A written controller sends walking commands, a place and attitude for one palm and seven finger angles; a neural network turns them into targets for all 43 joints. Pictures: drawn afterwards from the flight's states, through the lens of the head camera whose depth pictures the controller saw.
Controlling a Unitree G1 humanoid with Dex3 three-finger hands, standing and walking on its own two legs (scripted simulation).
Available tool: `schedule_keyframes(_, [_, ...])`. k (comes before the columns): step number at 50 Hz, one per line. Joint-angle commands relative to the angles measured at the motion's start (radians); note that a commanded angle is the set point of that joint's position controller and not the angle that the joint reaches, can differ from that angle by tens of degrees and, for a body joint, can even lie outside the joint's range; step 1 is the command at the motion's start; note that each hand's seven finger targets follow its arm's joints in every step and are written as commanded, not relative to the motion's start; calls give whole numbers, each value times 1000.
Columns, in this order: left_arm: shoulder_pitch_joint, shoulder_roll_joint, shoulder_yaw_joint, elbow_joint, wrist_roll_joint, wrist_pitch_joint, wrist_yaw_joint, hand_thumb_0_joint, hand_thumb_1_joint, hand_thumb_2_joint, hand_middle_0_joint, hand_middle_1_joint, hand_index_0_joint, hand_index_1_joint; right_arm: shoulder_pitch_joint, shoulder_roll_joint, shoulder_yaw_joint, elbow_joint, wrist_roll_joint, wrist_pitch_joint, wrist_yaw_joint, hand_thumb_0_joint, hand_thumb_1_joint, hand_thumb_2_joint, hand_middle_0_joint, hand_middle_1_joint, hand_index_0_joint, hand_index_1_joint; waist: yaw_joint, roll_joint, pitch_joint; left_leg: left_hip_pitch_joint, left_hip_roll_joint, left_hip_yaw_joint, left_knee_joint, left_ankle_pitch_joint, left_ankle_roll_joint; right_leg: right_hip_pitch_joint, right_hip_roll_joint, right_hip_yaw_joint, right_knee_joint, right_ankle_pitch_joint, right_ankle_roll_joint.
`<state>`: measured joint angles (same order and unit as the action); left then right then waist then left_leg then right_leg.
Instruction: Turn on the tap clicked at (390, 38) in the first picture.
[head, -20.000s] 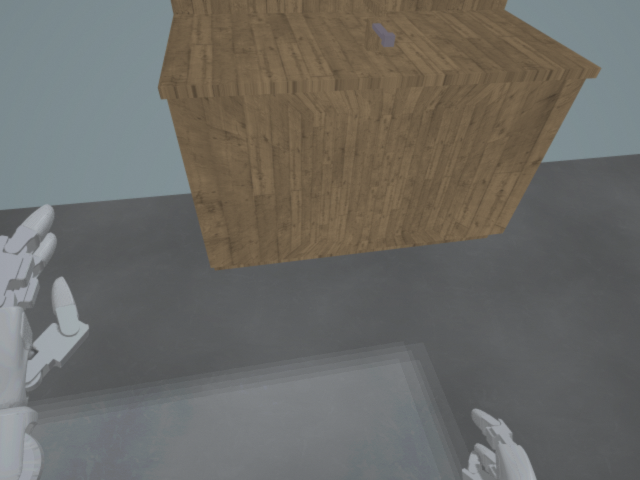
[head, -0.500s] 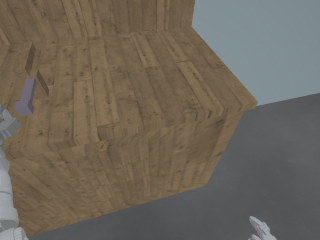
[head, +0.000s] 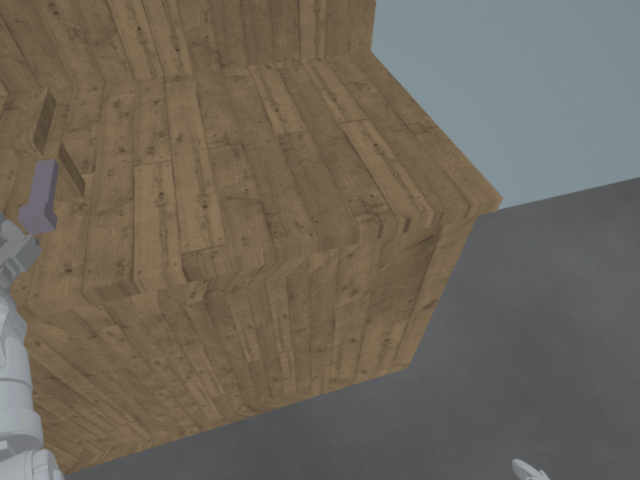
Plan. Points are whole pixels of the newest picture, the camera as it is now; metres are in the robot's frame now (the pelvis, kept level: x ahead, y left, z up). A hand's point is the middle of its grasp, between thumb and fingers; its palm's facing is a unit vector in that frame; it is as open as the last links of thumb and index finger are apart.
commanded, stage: push the lever round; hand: left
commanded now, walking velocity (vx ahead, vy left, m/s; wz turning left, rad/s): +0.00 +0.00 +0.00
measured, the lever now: (38, 218) +0.37 +0.38 +0.13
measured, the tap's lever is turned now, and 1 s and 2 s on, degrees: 2 29 58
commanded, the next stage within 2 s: none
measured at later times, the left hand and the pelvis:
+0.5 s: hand (69, 234) +0.35 +0.33 +0.13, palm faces +0.67 -0.74 -0.05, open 7.6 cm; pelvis +0.01 +0.01 +0.00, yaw +0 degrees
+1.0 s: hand (106, 220) +0.37 +0.29 +0.13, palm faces +0.75 -0.66 -0.05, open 7.6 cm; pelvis +0.01 +0.00 +0.01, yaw +1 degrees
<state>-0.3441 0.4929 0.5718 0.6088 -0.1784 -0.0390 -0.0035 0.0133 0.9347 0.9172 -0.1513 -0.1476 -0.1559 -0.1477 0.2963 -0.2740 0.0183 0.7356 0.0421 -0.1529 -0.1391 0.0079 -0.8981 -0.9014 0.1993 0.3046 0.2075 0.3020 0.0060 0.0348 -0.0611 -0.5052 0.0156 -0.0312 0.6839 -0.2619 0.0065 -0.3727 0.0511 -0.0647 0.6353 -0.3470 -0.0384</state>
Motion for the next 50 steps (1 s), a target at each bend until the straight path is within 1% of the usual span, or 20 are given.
schedule_keyframes(1, [-401,304,3,-230,10,-61,29,0,900,900,-150,-150,-150,-150,-48,-138,-41,-119,0,-47,-10,0,-900,-900,200,300,200,300,-32,60,-193,181,-12,-30,-93,39,32,-35,-19,73,-128,131,33])
schedule_keyframes(2, [-377,297,4,-218,18,-55,41,0,900,900,-150,-150,-150,-150,-45,-136,-44,-118,-2,-46,-10,0,-900,-900,200,300,200,300,-24,62,-200,183,-13,-29,-95,38,32,-30,-17,70,-128,126,31])
schedule_keyframes(4, [-425,263,-38,-258,34,-56,63,0,900,900,-150,-150,-150,-150,-55,-131,-41,-117,-4,-50,-9,0,-900,-900,200,300,200,300,-36,93,-195,207,-10,-38,-104,19,31,-53,-15,62,-133,105,28])
schedule_keyframes(7, [-417,205,-82,-320,43,-61,103,0,900,900,-150,-150,-150,-150,-64,-126,-40,-118,-10,-55,-8,0,-900,-900,200,300,200,300,-35,111,-232,249,-9,-46,-107,42,30,-43,-11,56,-129,127,23])
schedule_keyframes(10, [-376,216,-50,-337,36,-65,134,0,900,900,-150,-150,-150,-150,-68,-131,-40,-113,-14,-55,-8,0,-900,-900,200,300,200,300,-17,52,-248,244,-9,-51,-107,72,30,-1,-9,49,-126,157,21])
schedule_keyframes(12, [-375,166,-77,-376,34,-67,155,0,900,900,-150,-150,-150,-150,-86,-119,-39,-115,-15,-57,-4,0,-900,-900,200,300,200,300,-11,79,-264,266,-10,-45,-112,90,27,6,-11,48,-125,173,20])
schedule_keyframes(15, [-329,191,-42,-377,48,-51,191,0,900,900,-150,-150,-150,-150,-97,-122,-37,-114,-20,-50,-2,0,-900,-900,200,300,200,300,3,58,-250,248,-10,-42,-114,117,26,36,-11,42,-121,196,19])
schedule_keyframes(17, [-350,148,-75,-402,58,-38,213,0,900,900,-150,-150,-150,-150,-112,-112,-35,-118,-22,-45,0,0,-900,-900,200,300,200,300,-5,67,-238,251,-11,-37,-119,121,26,33,-14,41,-123,200,21])
schedule_keyframes(20, [-317,137,-73,-423,73,-16,244,0,900,900,-150,-150,-150,-150,-128,-111,-34,-121,-27,-34,2,0,-900,-900,200,300,200,300,5,76,-224,255,-8,-37,-128,133,23,46,-14,37,-126,202,16])
schedule_keyframes(22, [-353,106,-96,-435,76,-6,262,0,900,900,-150,-150,-150,-150,-134,-108,-35,-118,-29,-29,2,0,-900,-900,200,300,200,300,-8,67,-217,263,-8,-35,-130,137,23,38,-15,39,-131,209,18])
schedule_keyframes(25, [-339,72,-114,-483,83,-3,287,0,900,900,-150,-150,-150,-150,-141,-105,-39,-120,-33,-21,3,0,-900,-900,200,300,200,300,-1,74,-242,289,-5,-34,-129,182,18,62,-13,34,-128,239,13])
schedule_keyframes(26, [-320,35,-138,-463,83,6,295,0,900,900,-150,-150,-150,-150,-146,-101,-38,-117,-34,-20,4,0,-900,-900,200,300,200,300,-5,54,-232,288,-5,-34,-130,179,18,52,-14,33,-127,238,17])
schedule_keyframes(29, [-371,9,-165,-452,92,18,321,0,900,900,-150,-150,-150,-150,-160,-102,-37,-108,-36,-12,2,0,-900,-900,200,300,200,300,-20,38,-191,274,-5,-39,-143,121,18,31,-18,35,-140,193,18])
schedule_keyframes(30, [-361,33,-138,-461,96,21,332,0,900,900,-150,-150,-150,-150,-159,-105,-39,-107,-39,-9,1,0,-900,-900,200,300,200,300,-8,36,-209,281,-7,-41,-144,135,18,47,-17,34,-141,201,15])
schedule_keyframes(34, [-404,-4,-173,-434,113,38,366,0,900,900,-150,-150,-150,-150,-172,-98,-37,-100,-42,5,0,0,-900,-900,200,300,200,300,-20,24,-199,265,-10,-36,-144,111,18,40,-23,40,-146,184,18])
schedule_keyframes(36, [-444,-21,-195,-452,127,36,387,0,900,900,-150,-150,-150,-150,-177,-97,-38,-96,-46,10,1,0,-900,-900,200,300,200,300,-26,55,-215,285,-9,-42,-147,112,15,36,-25,39,-145,182,15])
schedule_keyframes(40, [-443,-16,-180,-426,141,36,430,0,900,900,-150,-150,-150,-150,-174,-99,-41,-89,-54,21,5,0,-900,-900,200,300,200,300,-14,32,-243,279,-12,-41,-140,128,15,57,-24,38,-143,195,13])
schedule_keyframes(43, [-469,-57,-211,-410,149,32,456,0,900,900,-150,-150,-150,-150,-182,-92,-41,-87,-54,28,10,0,-900,-900,200,300,200,300,-24,29,-234,275,-11,-40,-136,123,14,44,-26,38,-140,190,15])
schedule_keyframes(47, [-456,-55,-192,-417,161,27,495,0,900,900,-150,-150,-150,-150,-181,-92,-48,-89,-59,39,17,0,-900,-900,200,300,200,300,-11,24,-276,279,-14,-27,-123,180,17,78,-27,40,-130,246,15])
schedule_keyframes(50, [-460,-41,-174,-402,171,34,520,0,900,900,-150,-150,-150,-150,-182,-93,-51,-84,-62,51,18,0,-900,-900,200,300,200,300,-10,12,-264,262,-15,-21,-118,179,19,83,-29,42,-131,252,17])
